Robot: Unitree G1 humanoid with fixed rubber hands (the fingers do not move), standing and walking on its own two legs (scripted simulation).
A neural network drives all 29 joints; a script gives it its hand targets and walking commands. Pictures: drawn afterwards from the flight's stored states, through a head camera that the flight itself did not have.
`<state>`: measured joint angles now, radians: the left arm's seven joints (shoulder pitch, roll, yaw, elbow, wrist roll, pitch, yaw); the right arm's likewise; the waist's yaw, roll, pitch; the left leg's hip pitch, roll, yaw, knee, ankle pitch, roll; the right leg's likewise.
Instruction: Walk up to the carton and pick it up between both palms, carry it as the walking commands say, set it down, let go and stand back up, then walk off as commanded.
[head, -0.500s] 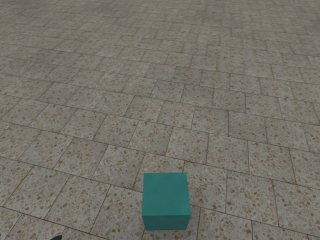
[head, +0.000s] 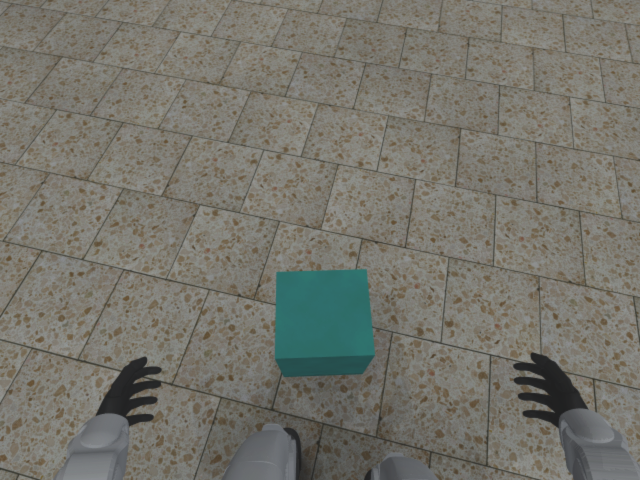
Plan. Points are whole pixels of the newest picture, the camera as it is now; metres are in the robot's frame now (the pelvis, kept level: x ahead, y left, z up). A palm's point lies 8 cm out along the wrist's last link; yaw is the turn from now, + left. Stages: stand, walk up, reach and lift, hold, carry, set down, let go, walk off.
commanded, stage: reach and lift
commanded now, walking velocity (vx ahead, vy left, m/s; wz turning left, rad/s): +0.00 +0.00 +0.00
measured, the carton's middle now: (322, 326) +0.45 +0.03 -0.61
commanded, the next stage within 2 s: none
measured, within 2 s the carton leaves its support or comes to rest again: neither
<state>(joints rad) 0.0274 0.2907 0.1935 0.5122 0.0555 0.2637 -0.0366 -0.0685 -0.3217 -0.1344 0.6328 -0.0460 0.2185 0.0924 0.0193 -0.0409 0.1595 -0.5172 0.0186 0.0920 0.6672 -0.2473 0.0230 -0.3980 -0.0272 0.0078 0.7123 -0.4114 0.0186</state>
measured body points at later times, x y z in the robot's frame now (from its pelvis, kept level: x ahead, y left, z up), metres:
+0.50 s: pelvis -0.06 -0.02 -0.05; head +0.15 +0.00 +0.34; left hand +0.31 +0.27 -0.15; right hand +0.34 -0.23 -0.15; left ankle +0.05 +0.10 -0.72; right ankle -0.03 -0.13 -0.72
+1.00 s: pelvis -0.06 +0.01 -0.10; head +0.24 +0.02 +0.24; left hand +0.44 +0.23 -0.20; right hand +0.47 -0.18 -0.19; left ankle +0.05 +0.11 -0.72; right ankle -0.03 -0.13 -0.72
